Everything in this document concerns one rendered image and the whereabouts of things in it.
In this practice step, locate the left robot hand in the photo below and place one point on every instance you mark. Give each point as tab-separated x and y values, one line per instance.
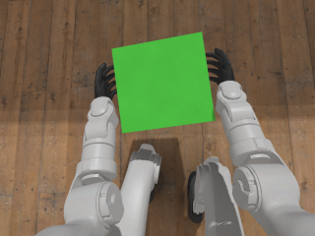
102	87

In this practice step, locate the right robot forearm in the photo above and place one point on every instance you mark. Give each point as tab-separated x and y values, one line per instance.
247	142

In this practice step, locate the carton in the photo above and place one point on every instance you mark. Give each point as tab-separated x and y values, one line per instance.
163	83

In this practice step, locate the left robot forearm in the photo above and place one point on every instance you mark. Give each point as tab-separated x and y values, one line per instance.
99	145

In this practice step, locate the left robot shin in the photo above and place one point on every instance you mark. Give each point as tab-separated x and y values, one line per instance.
143	146

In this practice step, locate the right robot hand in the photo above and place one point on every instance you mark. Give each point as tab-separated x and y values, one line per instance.
224	70

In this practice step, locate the robot left foot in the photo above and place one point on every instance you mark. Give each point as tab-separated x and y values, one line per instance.
152	194

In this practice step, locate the robot right upper arm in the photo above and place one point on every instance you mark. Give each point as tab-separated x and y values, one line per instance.
270	193

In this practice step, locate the robot left upper arm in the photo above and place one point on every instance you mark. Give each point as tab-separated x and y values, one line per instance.
90	210

